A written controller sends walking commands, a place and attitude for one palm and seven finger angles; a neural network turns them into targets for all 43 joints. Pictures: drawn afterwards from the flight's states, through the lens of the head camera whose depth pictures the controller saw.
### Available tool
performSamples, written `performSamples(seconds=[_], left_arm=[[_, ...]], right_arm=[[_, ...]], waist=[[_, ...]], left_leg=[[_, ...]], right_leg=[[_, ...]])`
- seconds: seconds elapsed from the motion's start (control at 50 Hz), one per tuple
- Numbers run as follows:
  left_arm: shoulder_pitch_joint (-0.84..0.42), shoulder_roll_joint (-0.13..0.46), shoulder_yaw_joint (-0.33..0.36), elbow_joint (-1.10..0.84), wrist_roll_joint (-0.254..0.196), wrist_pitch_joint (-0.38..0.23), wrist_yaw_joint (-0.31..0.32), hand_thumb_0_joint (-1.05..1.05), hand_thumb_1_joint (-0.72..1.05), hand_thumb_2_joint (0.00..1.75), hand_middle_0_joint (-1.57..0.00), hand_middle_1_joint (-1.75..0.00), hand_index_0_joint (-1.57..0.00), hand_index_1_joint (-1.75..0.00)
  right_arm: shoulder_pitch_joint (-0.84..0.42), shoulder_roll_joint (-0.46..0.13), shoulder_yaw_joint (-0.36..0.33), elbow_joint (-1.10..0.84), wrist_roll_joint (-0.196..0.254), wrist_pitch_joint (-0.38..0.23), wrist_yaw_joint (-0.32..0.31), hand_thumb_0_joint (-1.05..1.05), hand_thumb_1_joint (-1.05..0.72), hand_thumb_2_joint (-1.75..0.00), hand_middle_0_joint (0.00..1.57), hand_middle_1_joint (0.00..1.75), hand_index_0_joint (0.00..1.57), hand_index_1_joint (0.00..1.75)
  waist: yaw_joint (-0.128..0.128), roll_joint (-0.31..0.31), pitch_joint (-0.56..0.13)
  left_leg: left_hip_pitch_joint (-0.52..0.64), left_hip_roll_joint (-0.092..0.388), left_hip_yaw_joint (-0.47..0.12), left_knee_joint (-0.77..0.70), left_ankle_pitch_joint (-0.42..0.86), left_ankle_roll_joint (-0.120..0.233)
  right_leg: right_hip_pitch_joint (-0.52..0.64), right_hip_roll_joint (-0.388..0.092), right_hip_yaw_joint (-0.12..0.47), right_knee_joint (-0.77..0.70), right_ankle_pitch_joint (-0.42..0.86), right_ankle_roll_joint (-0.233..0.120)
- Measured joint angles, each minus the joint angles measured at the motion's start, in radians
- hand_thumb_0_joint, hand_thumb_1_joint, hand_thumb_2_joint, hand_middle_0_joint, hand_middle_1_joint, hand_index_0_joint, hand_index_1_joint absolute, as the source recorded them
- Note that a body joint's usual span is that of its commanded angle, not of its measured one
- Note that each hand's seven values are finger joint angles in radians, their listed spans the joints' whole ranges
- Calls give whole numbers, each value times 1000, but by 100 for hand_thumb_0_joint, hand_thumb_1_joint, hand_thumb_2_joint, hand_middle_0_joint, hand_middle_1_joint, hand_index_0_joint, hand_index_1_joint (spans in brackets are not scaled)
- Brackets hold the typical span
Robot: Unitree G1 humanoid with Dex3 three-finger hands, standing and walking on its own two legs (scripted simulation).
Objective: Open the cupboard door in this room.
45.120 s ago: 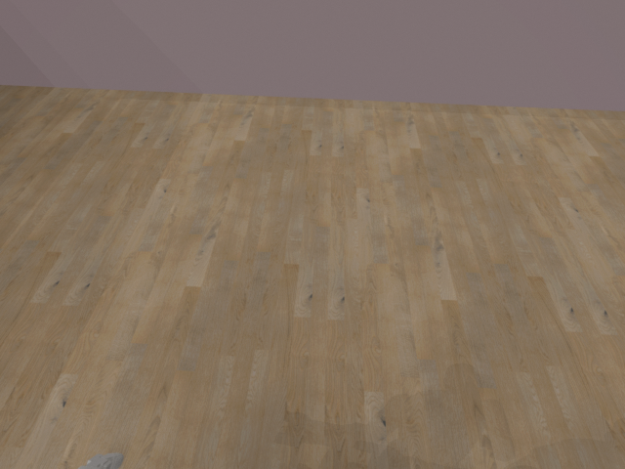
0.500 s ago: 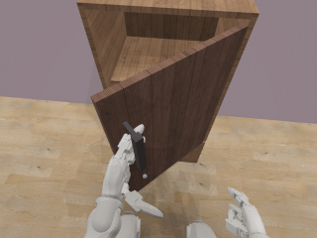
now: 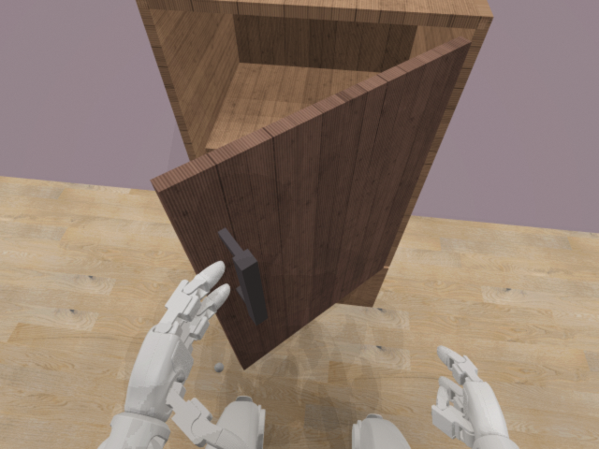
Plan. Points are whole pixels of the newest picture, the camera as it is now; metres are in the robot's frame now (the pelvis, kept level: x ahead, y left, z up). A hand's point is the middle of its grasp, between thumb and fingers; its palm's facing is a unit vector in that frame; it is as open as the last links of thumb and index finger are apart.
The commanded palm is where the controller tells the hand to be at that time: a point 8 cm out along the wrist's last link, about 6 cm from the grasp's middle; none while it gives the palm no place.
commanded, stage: slide the hand sideways off the handle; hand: left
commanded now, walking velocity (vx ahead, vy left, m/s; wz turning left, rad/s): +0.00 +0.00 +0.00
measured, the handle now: (244, 280) +0.31 +0.09 +0.06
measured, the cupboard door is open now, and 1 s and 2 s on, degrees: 44 43 43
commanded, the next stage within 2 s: draw the hand back to the body in 0.26 s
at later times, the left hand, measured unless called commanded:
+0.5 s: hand (167, 382) +0.19 +0.15 +0.07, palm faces -0.13 -0.99 -0.04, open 16.3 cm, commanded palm +0.17 +0.21 +0.09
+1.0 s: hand (57, 359) +0.19 +0.22 +0.16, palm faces +0.14 -0.95 -0.28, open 15.5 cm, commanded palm +0.16 +0.27 +0.18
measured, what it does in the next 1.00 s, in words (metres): rises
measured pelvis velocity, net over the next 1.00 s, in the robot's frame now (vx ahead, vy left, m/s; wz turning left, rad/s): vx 0.01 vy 0.02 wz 0.00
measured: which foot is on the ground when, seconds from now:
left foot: down 0.00-1.00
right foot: down 0.00-1.00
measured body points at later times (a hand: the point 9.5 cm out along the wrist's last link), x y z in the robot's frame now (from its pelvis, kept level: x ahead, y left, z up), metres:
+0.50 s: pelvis -0.01 +0.00 +0.00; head +0.05 +0.00 +0.44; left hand +0.19 +0.20 +0.08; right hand +0.19 -0.23 -0.07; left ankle +0.04 +0.15 -0.63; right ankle +0.01 -0.13 -0.63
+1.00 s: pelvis +0.01 +0.02 +0.06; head +0.01 +0.02 +0.51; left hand +0.17 +0.27 +0.17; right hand +0.20 -0.19 +0.01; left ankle +0.04 +0.15 -0.63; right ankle +0.01 -0.13 -0.63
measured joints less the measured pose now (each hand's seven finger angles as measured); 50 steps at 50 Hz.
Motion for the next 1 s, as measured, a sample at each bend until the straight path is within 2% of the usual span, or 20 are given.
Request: performSamples(seconds=[0.2,0.28,0.38,0.48,0.64,0.78,0.88,0.9,0.96,1.0], left_arm=[[49,33,95,0,-73,-9,-86,-1,-50,31,-20,-33,-22,-34],[53,40,154,17,-110,-13,-105,-1,-50,31,-19,-32,-21,-33],[44,44,163,12,-137,-19,-144,-1,-50,31,-16,-31,-17,-31],[48,63,150,-48,-137,28,-157,-1,-50,31,-15,-30,-16,-30],[87,84,199,-122,-154,103,-119,-1,-50,31,-15,-30,-15,-30],[111,107,218,-142,-170,140,-141,-1,-50,31,-15,-30,-15,-30],[116,125,259,-161,-190,165,-154,-1,-47,32,-15,-30,-15,-30],[118,138,260,-175,-155,184,-121,-1,-46,32,-15,-30,-15,-30],[148,156,244,-242,-46,273,40,-1,-40,35,-16,-30,-15,-30],[171,153,232,-273,4,319,121,-1,-34,37,-16,-30,-16,-30]], right_arm=[[3,-6,-20,19,14,-7,-23,1,-91,-90,20,30,20,30],[4,-12,-24,28,18,-16,-34,1,-91,-90,20,30,20,30],[6,-24,-22,34,18,-43,-41,1,-91,-90,20,30,20,30],[6,-14,-20,33,27,-43,-46,1,-91,-90,20,30,20,30],[32,6,12,18,41,-35,-51,1,-91,-90,20,30,21,30],[46,-5,31,14,45,-58,-51,1,-90,-90,20,30,21,30],[42,-10,31,25,51,-75,-52,1,-90,-90,20,30,21,30],[45,-8,32,29,50,-76,-59,1,-90,-90,20,30,21,30],[44,-5,42,38,41,-67,-84,1,-90,-90,20,30,21,30],[43,-4,48,43,35,-65,-95,1,-90,-90,20,30,21,30]], waist=[[4,2,-8],[10,5,-10],[15,10,-14],[16,9,-6],[9,18,3],[7,17,9],[11,14,15],[20,8,12],[29,4,15],[32,9,21]], left_leg=[[-3,8,-8,13,-8,-9],[-12,7,-12,22,-8,-8],[-34,2,-18,40,-9,-4],[-18,1,-14,38,-8,1],[102,-2,-9,-66,28,15],[195,-5,-5,-143,52,24],[254,-3,-2,-184,60,27],[269,-2,3,-197,63,28],[333,-4,17,-258,81,28],[376,-7,25,-303,96,33]], right_leg=[[-4,9,-5,17,-10,-9],[-11,9,-8,24,-11,-9],[-26,5,-12,34,-10,-4],[-7,5,-8,23,-3,3],[122,3,-12,-102,46,14],[222,2,-15,-197,81,21],[286,4,-15,-249,97,24],[297,4,-11,-261,101,24],[355,2,-1,-320,122,27],[397,0,3,-366,140,29]])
